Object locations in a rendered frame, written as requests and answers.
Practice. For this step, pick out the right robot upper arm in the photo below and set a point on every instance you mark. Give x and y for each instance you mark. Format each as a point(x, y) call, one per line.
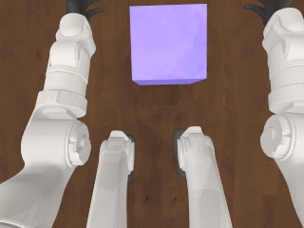
point(283, 140)

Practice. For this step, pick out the robot right forearm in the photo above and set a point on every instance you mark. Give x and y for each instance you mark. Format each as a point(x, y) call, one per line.
point(284, 43)

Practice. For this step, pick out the robot left forearm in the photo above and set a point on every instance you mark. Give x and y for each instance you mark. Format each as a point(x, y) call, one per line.
point(64, 93)

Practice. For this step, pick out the robot right hand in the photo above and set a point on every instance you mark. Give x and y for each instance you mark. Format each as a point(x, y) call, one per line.
point(271, 6)

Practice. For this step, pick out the robot right foot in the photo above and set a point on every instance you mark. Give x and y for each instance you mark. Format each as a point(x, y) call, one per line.
point(177, 136)

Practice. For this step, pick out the left robot thigh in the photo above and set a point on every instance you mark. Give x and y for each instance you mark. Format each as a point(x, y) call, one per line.
point(108, 203)

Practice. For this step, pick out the carton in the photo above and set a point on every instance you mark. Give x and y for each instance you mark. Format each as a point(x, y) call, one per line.
point(168, 44)

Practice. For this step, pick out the left robot upper arm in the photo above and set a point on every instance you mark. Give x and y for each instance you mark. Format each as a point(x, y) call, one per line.
point(51, 149)

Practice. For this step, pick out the robot left hand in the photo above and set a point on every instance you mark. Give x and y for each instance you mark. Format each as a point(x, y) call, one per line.
point(80, 7)

